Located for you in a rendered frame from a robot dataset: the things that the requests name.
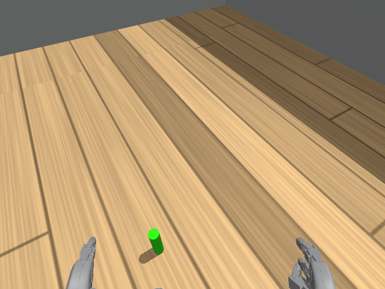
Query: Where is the left robot hand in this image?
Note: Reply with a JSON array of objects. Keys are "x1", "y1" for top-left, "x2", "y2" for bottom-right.
[{"x1": 66, "y1": 237, "x2": 96, "y2": 289}]

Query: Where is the can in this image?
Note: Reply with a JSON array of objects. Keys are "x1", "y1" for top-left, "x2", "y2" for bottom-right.
[{"x1": 148, "y1": 228, "x2": 164, "y2": 255}]

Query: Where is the right robot hand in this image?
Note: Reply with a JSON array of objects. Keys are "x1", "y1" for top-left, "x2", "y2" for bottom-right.
[{"x1": 288, "y1": 238, "x2": 336, "y2": 289}]

